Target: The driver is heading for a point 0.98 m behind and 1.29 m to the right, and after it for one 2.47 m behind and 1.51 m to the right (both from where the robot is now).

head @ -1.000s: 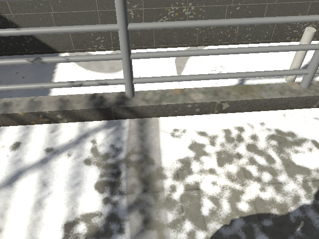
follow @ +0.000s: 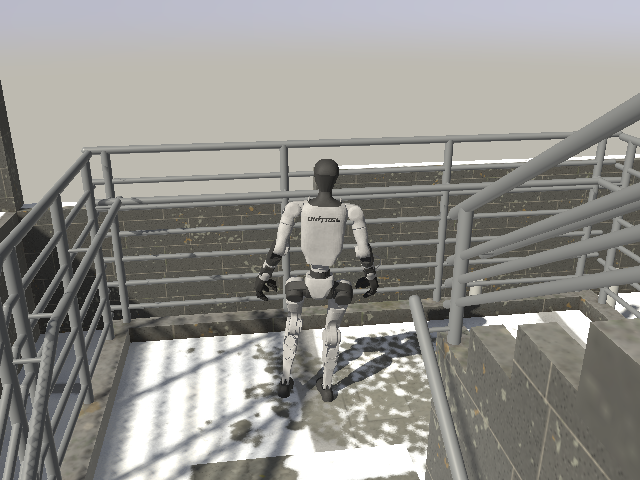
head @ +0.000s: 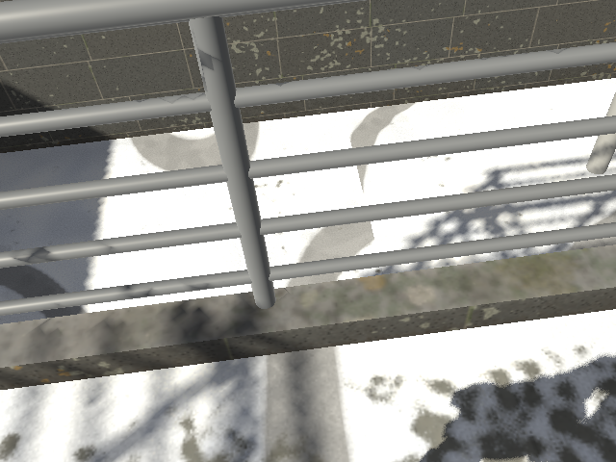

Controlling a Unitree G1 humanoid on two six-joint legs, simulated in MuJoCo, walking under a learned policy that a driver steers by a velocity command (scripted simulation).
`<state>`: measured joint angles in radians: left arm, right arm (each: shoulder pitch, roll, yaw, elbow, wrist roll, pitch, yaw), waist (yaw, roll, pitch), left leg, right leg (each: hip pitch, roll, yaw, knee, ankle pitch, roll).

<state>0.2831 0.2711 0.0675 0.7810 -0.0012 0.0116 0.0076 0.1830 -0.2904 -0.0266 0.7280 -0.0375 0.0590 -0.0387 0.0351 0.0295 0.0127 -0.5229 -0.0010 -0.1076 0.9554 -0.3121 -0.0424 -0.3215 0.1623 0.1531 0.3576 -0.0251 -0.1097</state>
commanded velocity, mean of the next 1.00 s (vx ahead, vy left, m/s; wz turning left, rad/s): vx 0.06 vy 0.00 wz -0.58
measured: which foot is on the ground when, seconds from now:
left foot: up 0.00-0.24, down 0.26-0.72, up 0.74-1.00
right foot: down 0.00-0.26, up 0.28-0.72, down 0.74-1.00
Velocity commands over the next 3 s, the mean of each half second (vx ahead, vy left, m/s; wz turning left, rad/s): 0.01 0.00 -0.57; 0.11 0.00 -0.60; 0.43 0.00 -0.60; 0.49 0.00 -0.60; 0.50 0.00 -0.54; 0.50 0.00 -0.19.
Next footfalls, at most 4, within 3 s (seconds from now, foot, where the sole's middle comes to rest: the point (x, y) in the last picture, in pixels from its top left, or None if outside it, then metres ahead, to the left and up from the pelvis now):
0.26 left None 0.09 0.15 -0.78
0.74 right None -0.01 -0.03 -0.78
1.20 left None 0.26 0.02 -0.78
1.70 right None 0.30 -0.38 -0.78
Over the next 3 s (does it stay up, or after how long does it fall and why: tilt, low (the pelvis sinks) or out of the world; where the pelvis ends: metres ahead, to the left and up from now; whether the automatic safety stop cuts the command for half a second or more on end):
stays up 0.38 -0.91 0.01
